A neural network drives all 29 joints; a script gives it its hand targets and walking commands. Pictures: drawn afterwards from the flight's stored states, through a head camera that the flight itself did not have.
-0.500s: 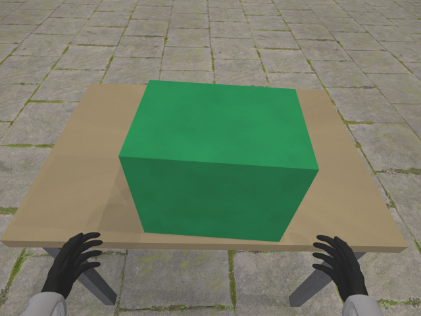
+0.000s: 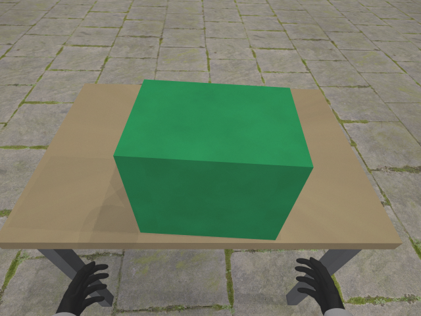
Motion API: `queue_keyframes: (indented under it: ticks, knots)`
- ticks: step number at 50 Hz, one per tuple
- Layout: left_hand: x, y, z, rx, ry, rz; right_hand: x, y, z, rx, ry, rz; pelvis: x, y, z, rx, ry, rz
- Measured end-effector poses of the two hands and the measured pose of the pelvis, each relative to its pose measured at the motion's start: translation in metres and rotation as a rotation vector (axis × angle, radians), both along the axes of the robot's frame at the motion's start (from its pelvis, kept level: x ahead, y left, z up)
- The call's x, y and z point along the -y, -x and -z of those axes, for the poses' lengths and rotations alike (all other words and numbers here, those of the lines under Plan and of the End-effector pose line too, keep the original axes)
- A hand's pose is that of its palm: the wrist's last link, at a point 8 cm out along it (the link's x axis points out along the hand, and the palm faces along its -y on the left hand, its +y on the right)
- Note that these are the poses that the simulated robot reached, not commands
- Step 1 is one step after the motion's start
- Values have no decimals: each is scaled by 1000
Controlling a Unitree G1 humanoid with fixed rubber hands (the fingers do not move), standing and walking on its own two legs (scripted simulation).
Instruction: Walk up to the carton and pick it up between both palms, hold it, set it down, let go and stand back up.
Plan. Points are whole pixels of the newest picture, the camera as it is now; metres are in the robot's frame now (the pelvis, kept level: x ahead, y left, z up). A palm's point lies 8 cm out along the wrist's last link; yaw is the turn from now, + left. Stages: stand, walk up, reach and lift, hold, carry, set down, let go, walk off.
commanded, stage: set down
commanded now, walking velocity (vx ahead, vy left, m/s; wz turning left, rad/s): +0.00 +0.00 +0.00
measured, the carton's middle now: (212, 162) +0.41 +0.00 +0.06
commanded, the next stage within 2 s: let go in 0.22 s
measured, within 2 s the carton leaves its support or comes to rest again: neither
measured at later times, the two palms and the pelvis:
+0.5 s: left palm (91, 304) +0.16 +0.23 -0.08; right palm (329, 311) +0.16 -0.23 -0.08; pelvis +0.00 +0.00 +0.00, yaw +0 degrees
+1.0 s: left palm out of the picture +0.09 +0.27 -0.09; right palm out of the picture +0.10 -0.27 -0.10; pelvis -0.01 +0.00 -0.01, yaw +1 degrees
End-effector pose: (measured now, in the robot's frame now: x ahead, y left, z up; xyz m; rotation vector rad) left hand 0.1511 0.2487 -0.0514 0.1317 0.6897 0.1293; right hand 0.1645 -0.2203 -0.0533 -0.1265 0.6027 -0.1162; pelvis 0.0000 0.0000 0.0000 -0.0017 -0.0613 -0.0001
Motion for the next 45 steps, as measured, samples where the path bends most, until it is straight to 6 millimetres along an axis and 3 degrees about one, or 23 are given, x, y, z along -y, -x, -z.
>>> queue_keyframes:
  ticks: [18,25,37,40,45]
  knots:
    - [16,1,28,-142,-28,25,-1,9,28,-102,37,-46,-1,4,2,1,1,-2]
    - [23,-14,25,-111,-30,42,9,9,25,-84,50,-44,0,4,2,6,1,2]
    - [26,-10,26,-113,-9,28,12,11,20,-66,60,-43,2,5,3,8,-1,7]
    - [18,-3,28,-86,-33,25,20,17,25,-122,87,-22,0,5,5,-14,1,1]
    - [-10,28,34,-125,-89,-6,38,42,38,-240,120,15,-2,5,7,-25,4,-7]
